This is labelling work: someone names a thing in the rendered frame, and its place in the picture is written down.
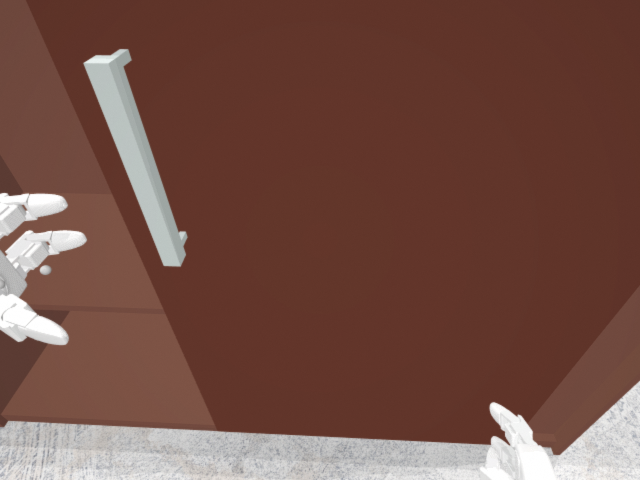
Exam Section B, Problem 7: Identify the handle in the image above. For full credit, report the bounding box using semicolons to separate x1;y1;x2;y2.
83;49;187;267

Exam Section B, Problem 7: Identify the robot left hand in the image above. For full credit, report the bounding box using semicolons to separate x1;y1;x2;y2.
0;193;87;345

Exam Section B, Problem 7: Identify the wardrobe door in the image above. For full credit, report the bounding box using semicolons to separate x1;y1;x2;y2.
26;0;640;445
528;286;640;434

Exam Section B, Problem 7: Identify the robot right hand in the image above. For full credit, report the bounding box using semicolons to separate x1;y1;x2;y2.
480;402;557;480

